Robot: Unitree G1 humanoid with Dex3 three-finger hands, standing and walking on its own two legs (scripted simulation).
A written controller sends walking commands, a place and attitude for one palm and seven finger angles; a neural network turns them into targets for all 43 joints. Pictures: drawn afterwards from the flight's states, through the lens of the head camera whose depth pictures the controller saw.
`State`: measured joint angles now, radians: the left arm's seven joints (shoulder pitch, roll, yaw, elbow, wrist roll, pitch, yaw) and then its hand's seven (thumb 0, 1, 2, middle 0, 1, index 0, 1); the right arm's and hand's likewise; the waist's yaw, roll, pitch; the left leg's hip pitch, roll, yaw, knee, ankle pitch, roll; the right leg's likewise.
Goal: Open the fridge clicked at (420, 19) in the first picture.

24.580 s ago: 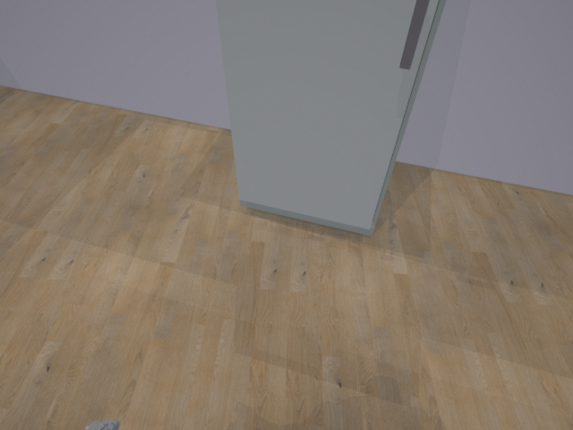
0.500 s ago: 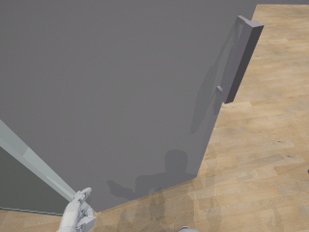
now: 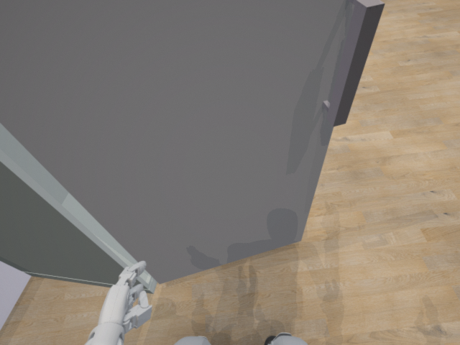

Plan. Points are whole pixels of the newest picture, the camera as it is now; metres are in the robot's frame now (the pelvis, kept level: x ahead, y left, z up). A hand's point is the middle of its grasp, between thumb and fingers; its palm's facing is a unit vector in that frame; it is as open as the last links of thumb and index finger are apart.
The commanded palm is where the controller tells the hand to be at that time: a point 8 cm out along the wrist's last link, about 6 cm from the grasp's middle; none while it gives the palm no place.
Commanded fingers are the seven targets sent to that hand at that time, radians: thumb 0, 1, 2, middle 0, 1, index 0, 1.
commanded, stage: step back with the hand held close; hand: right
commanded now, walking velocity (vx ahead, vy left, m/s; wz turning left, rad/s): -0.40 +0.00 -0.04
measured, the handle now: (343, 65) +0.55 -0.18 +0.18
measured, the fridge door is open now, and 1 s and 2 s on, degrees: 66 66 66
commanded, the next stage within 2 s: stop stepping back and stand still in 0.12 s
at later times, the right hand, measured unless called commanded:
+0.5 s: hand out of the picture +0.08 -0.29 +0.18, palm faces +0.40 +0.80 -0.46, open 7.4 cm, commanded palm +0.01 -0.34 +0.19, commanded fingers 0.00 -0.90 -0.90 0.20 0.30 0.20 0.30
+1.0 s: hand out of the picture +0.03 -0.35 +0.19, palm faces +0.46 +0.77 -0.44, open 7.4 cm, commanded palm -0.03 -0.38 +0.19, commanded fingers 0.00 -0.90 -0.90 0.20 0.30 0.20 0.30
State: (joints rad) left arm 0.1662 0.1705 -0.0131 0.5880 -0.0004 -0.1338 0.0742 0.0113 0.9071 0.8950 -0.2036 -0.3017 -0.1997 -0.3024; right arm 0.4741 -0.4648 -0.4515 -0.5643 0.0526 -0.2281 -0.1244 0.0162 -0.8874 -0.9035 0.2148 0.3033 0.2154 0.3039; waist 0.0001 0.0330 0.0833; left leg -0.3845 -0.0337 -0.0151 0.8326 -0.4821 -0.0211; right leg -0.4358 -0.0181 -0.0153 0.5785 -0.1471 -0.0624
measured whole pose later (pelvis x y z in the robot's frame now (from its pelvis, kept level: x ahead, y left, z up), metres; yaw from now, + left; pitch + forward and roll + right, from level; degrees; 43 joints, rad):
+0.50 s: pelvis -0.12 -0.03 +0.00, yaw -2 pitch -2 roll +2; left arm 0.25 0.16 0.00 0.61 -0.01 -0.14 0.05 0.01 0.91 0.90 -0.20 -0.30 -0.20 -0.30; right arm 0.55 -0.47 -0.45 -0.60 0.03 -0.22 -0.14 0.02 -0.89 -0.90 0.21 0.30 0.22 0.30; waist 0.04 0.06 0.05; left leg -0.33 -0.01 0.03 0.77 -0.44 0.00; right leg -0.34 0.00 0.00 0.59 -0.23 -0.04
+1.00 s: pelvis -0.15 -0.07 +0.01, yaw -4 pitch -2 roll +3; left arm 0.29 0.15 -0.03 0.63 0.00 -0.12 0.05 0.01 0.91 0.90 -0.20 -0.30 -0.20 -0.30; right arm 0.55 -0.47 -0.44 -0.53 0.03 -0.21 -0.14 0.02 -0.89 -0.90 0.21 0.30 0.21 0.30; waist 0.03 0.02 -0.02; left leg -0.33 -0.04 0.10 0.69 -0.42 0.02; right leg -0.25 -0.04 -0.01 0.55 -0.27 -0.04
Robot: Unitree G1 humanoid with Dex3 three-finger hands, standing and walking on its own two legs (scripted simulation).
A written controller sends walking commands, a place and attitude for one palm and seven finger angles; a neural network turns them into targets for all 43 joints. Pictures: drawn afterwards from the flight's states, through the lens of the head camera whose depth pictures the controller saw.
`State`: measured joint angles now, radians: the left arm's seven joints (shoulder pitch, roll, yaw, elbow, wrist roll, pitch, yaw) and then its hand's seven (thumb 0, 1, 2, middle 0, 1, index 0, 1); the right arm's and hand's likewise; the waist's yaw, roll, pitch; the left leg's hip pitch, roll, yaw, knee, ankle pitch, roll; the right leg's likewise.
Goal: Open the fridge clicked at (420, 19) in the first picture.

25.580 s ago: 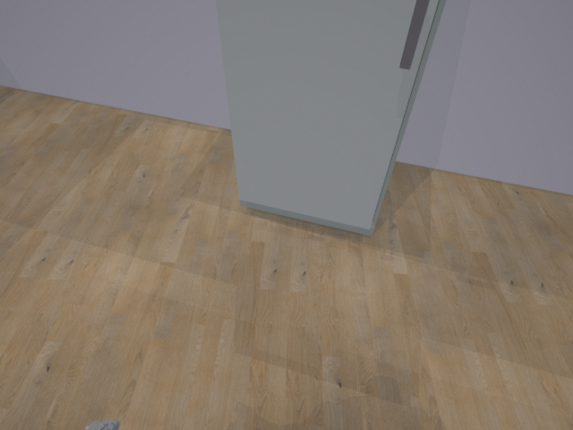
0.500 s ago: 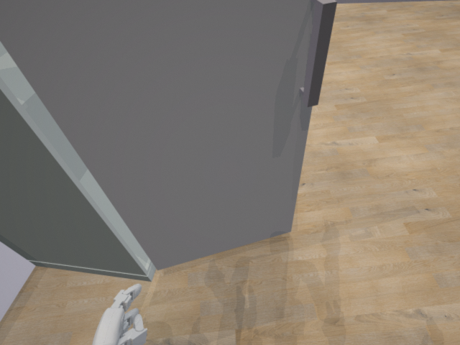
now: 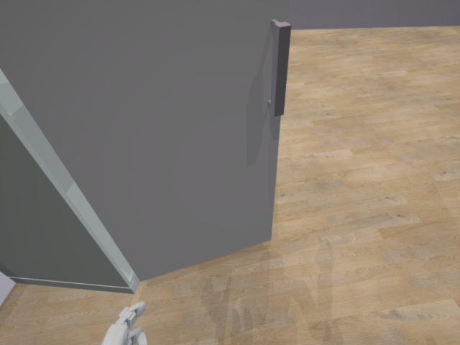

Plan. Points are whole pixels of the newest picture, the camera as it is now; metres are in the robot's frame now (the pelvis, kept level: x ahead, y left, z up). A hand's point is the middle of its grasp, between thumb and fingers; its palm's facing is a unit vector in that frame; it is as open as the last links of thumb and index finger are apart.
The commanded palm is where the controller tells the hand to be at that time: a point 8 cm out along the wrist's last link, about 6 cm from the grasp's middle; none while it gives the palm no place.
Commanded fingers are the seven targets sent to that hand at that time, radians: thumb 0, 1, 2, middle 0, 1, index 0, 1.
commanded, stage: stop stepping back and stand still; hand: right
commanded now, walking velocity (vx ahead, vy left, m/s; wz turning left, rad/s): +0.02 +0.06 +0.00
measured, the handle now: (275, 70) +0.71 -0.06 +0.17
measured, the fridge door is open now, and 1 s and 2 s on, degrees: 66 66 66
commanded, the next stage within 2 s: let the arm hang, fingers relaxed in 0.60 s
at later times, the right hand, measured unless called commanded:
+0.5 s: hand (453, 221) +0.26 -0.27 +0.17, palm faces +0.39 +0.78 -0.49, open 7.4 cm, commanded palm +0.19 -0.31 +0.18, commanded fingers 0.00 -0.90 -0.90 0.20 0.30 0.20 0.30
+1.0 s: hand out of the picture +0.09 -0.19 -0.18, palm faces -0.02 +0.99 -0.15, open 7.3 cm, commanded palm none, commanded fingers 0.00 -0.90 -0.90 0.20 0.30 0.20 0.30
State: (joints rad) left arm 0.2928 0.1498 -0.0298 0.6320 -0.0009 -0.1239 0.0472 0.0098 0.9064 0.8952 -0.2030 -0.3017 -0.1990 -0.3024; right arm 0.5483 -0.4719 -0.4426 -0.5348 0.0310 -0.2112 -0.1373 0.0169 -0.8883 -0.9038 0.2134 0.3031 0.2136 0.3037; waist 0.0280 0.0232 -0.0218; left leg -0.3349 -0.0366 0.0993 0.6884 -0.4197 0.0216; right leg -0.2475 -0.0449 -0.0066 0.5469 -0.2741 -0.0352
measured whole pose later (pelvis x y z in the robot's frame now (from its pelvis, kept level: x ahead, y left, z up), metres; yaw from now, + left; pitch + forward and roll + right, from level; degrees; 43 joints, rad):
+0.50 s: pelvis +0.05 -0.01 +0.00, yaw +0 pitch +1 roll +1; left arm 0.18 0.19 -0.01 0.62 -0.01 -0.09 0.06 0.01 0.91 0.89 -0.20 -0.30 -0.20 -0.30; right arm 0.54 -0.45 -0.44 -0.48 0.05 -0.23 -0.14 0.01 -0.89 -0.90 0.21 0.30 0.21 0.30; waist 0.01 0.01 0.02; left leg -0.22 -0.02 0.02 0.47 -0.26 0.01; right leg -0.21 0.02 -0.03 0.50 -0.30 -0.04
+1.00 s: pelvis +0.03 -0.02 -0.01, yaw -1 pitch +0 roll +1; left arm 0.25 0.24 -0.02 0.88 0.03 0.02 0.00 0.01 0.91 0.89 -0.20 -0.30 -0.20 -0.30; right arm 0.27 -0.19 0.02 0.86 -0.02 0.06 -0.01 0.01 -0.93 -0.90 0.20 0.30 0.20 0.30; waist 0.03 0.03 0.03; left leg -0.26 0.01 0.03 0.52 -0.27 -0.01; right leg -0.26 0.04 -0.02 0.55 -0.30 -0.06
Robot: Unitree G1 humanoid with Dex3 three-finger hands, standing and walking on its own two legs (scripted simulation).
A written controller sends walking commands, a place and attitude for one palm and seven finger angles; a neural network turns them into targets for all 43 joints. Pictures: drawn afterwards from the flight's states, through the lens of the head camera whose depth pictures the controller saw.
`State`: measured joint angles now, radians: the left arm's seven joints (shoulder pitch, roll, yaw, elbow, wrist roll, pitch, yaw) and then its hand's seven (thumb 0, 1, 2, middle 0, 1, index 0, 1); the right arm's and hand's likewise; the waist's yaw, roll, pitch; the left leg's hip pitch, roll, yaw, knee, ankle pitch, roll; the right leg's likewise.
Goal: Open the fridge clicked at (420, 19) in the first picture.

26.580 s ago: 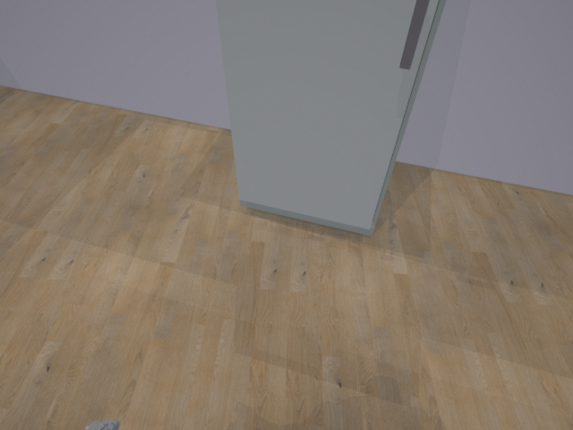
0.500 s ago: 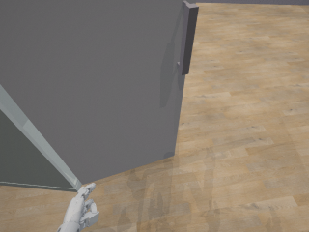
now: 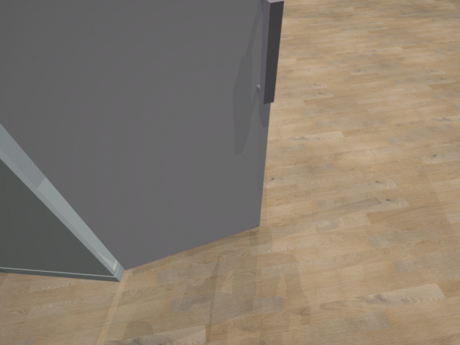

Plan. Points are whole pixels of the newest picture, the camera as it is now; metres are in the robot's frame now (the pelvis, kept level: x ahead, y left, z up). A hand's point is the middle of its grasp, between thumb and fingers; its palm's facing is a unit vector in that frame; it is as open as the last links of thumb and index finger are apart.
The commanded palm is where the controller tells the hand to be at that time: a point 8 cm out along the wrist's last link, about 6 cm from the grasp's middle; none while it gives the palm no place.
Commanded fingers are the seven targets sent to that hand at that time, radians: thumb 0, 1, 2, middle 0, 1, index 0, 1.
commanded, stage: let the arm hang, fingers relaxed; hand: right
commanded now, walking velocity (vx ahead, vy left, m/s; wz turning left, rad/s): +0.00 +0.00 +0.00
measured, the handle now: (265, 52) +0.67 -0.02 +0.17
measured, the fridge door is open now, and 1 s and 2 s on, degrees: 66 66 66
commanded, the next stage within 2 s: look to check the result in 0.80 s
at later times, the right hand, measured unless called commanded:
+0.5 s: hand out of the picture +0.00 -0.20 -0.17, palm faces -0.03 +0.98 -0.20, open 7.3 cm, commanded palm none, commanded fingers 0.00 -0.90 -0.90 0.20 0.30 0.20 0.30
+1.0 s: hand out of the picture +0.02 -0.18 -0.17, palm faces -0.03 +0.98 -0.19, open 7.3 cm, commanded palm none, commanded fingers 0.00 -0.90 -0.90 0.20 0.30 0.20 0.30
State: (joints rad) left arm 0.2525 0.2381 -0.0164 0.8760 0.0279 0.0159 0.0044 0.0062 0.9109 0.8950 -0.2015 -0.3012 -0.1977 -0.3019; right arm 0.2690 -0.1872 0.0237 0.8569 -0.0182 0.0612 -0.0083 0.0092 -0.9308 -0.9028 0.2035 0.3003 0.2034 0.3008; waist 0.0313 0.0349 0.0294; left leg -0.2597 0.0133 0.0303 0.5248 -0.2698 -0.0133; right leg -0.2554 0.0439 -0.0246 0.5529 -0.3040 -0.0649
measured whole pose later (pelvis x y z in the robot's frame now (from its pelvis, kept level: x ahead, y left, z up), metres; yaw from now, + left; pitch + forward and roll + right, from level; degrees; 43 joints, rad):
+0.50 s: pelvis +0.01 -0.02 +0.01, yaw +2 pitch -1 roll +0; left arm 0.32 0.12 -0.01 1.09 0.02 0.00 0.04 0.01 0.92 0.89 -0.20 -0.30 -0.20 -0.30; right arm 0.29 -0.16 0.01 1.13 -0.01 0.00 -0.03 0.01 -0.91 -0.90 0.20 0.30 0.20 0.30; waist 0.01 -0.02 0.03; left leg -0.18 0.04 -0.01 0.42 -0.23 -0.04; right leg -0.15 0.08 -0.06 0.41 -0.25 -0.10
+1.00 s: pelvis +0.02 -0.01 +0.01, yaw +2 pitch -1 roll +0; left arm 0.32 0.14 0.00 1.11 0.01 -0.01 0.04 0.00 0.91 0.90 -0.20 -0.30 -0.20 -0.30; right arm 0.27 -0.15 0.01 1.13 -0.01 0.00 -0.03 0.01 -0.91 -0.90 0.20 0.30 0.20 0.30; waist 0.01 0.00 0.06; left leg -0.16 0.03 -0.01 0.42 -0.24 -0.03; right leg -0.12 0.07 -0.06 0.40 -0.26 -0.08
